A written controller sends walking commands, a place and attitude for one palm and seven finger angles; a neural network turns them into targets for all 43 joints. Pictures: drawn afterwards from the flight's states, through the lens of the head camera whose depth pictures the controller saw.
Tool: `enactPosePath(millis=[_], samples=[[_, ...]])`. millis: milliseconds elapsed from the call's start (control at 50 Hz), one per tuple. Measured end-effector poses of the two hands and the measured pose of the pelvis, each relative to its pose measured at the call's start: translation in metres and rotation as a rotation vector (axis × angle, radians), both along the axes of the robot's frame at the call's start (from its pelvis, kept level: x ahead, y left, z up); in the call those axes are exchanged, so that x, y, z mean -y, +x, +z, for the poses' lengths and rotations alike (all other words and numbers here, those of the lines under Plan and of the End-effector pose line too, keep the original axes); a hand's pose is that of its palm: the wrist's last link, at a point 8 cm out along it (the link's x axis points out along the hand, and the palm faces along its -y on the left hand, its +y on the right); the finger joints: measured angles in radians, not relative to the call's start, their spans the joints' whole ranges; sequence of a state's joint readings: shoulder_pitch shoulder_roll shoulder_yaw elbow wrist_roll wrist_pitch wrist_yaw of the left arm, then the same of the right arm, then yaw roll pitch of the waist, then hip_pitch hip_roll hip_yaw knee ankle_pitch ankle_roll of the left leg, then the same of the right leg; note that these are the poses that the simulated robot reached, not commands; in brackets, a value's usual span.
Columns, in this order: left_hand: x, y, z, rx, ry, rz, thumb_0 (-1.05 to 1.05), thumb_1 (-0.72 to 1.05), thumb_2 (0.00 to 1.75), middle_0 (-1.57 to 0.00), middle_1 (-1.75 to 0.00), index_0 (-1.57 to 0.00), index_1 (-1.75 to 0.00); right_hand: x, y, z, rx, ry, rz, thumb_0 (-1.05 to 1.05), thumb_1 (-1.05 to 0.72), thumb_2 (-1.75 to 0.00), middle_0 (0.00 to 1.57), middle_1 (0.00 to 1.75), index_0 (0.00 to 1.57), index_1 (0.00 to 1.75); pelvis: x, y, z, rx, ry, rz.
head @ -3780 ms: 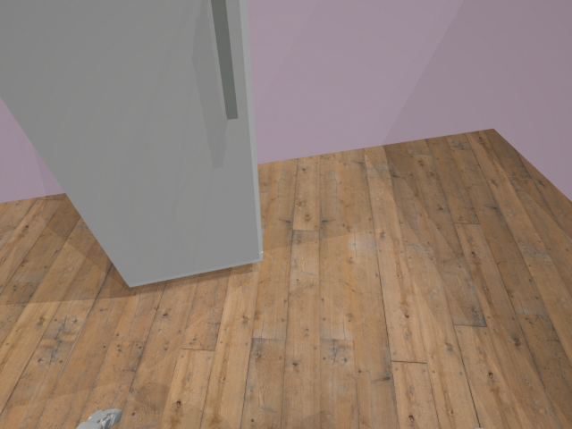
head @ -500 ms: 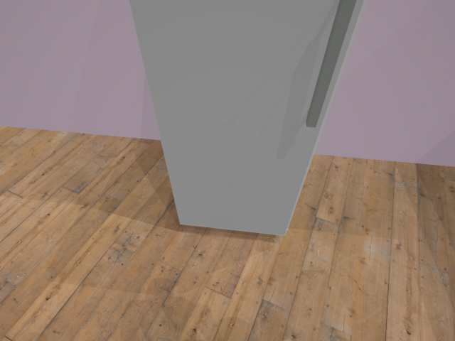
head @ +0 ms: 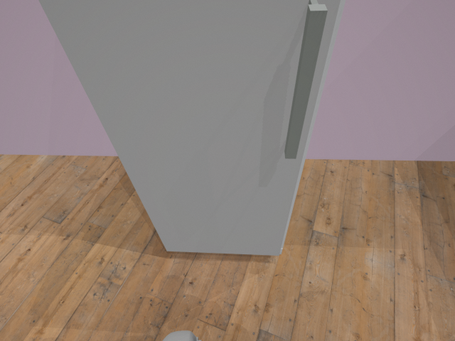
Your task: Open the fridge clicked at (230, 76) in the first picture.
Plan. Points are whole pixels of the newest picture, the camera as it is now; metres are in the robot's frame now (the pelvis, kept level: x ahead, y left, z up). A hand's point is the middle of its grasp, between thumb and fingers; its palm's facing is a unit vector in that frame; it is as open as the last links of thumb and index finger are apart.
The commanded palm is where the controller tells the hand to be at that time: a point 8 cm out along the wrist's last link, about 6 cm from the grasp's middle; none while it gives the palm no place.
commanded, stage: come to a stop and stand still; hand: right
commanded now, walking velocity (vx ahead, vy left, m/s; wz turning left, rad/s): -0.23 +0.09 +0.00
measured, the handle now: (299, 91) +0.53 -0.12 +0.16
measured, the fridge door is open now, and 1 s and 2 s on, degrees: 0 0 0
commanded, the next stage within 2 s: look again from close up in 1.46 s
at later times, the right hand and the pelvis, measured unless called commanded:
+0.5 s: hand out of the picture +0.05 -0.13 -0.16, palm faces +0.07 +0.96 -0.26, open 7.3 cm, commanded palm none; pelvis -0.01 +0.06 +0.00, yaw +0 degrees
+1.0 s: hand out of the picture -0.03 -0.17 -0.18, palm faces +0.02 +0.99 -0.16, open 7.3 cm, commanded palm none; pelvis -0.03 +0.01 +0.00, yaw +0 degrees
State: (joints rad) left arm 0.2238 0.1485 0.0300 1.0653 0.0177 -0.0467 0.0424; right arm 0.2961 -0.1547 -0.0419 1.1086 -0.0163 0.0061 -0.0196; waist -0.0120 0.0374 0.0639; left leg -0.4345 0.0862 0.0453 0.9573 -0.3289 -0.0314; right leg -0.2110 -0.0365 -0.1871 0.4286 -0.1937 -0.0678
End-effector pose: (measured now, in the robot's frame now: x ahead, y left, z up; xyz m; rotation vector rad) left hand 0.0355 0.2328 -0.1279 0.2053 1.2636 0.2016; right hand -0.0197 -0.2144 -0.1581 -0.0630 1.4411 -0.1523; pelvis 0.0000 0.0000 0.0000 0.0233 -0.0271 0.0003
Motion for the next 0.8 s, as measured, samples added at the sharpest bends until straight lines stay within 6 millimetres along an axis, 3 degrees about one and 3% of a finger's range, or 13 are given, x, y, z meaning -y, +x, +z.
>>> enactPosePath(millis=[80,180,260,360,480,580,680,800], samples=[[-0.001,-0.015,-0.007,-0.078,-0.031,0.030,-0.01,0.94,0.90,-0.20,-0.30,-0.20,-0.30,-0.005,0.036,0.002,0.053,-0.024,0.019,0.00,-0.91,-0.90,0.20,0.30,0.20,0.30,-0.011,0.007,0.000,0.002,-0.007,0.000],[-0.013,-0.028,-0.024,-0.121,-0.086,0.077,0.00,0.92,0.90,-0.20,-0.30,-0.20,-0.30,-0.015,0.066,0.008,0.098,-0.080,0.060,0.00,-0.92,-0.90,0.20,0.30,0.20,0.30,-0.032,0.010,-0.006,0.001,-0.024,0.014],[-0.031,-0.034,-0.043,-0.136,-0.131,0.107,0.01,0.92,0.90,-0.20,-0.30,-0.20,-0.30,-0.030,0.077,0.012,0.134,-0.127,0.093,0.00,-0.92,-0.90,0.20,0.30,0.20,0.30,-0.050,0.008,-0.015,-0.006,-0.040,0.028],[-0.046,-0.036,-0.044,-0.148,-0.143,0.095,0.00,0.91,0.90,-0.20,-0.30,-0.20,-0.30,-0.042,0.077,0.026,0.166,-0.146,0.087,0.00,-0.92,-0.90,0.20,0.30,0.21,0.30,-0.058,0.001,-0.009,-0.011,-0.046,0.012],[-0.057,-0.032,-0.035,-0.126,-0.120,0.043,0.00,0.91,0.90,-0.20,-0.30,-0.19,-0.30,-0.041,0.064,0.031,0.203,-0.144,0.046,0.00,-0.92,-0.90,0.21,0.30,0.21,0.30,-0.059,-0.012,-0.004,-0.020,-0.052,-0.005],[-0.057,-0.024,-0.024,-0.085,-0.079,-0.006,0.00,0.91,0.90,-0.19,-0.30,-0.19,-0.30,-0.029,0.036,0.025,0.187,-0.124,0.012,0.00,-0.91,-0.90,0.21,0.30,0.21,0.30,-0.049,-0.025,-0.003,-0.024,-0.049,-0.013],[-0.040,-0.021,-0.013,-0.016,-0.026,-0.036,0.00,0.91,0.90,-0.19,-0.30,-0.19,-0.30,-0.006,-0.003,0.008,0.119,-0.083,-0.018,0.00,-0.91,-0.90,0.21,0.30,0.21,0.30,-0.026,-0.035,-0.008,-0.026,-0.020,-0.009],[-0.004,-0.047,0.000,-0.029,-0.020,-0.017,0.00,0.91,0.90,-0.19,-0.30,-0.19,-0.30,0.014,-0.029,0.002,0.027,-0.039,-0.014,0.00,-0.91,-0.90,0.20,0.30,0.20,0.30,-0.007,-0.035,0.001,-0.017,-0.003,-0.012]])
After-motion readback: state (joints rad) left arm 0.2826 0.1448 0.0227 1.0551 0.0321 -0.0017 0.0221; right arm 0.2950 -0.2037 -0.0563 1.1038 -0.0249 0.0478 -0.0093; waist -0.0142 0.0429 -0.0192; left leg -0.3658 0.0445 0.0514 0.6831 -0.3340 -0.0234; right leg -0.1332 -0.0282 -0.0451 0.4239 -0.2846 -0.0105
